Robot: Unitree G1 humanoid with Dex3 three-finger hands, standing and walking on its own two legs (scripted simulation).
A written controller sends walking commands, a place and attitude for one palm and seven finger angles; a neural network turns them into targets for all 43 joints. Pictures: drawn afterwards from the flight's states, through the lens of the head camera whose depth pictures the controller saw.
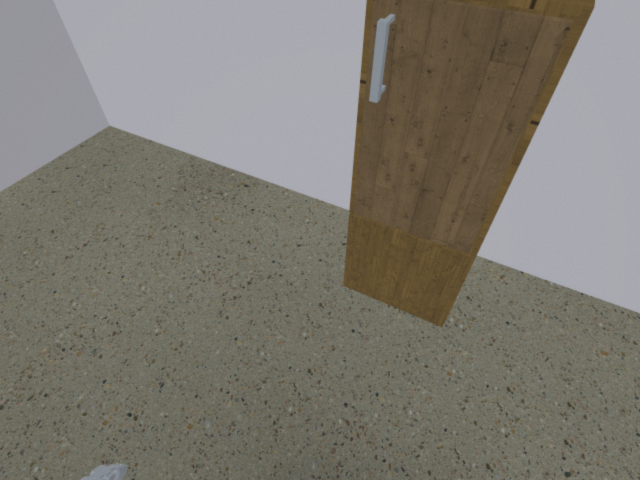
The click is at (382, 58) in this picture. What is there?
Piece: cupboard door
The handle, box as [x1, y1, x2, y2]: [369, 14, 394, 102]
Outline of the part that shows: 394,14 390,14 384,19 381,18 377,21 369,100 375,102 378,101 380,94 385,87 385,85 382,85 381,83 388,27 394,19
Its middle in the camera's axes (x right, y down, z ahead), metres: +0.13 -0.37 +0.80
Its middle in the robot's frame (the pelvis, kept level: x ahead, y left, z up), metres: +0.87 -0.08 +0.14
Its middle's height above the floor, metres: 0.91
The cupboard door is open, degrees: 0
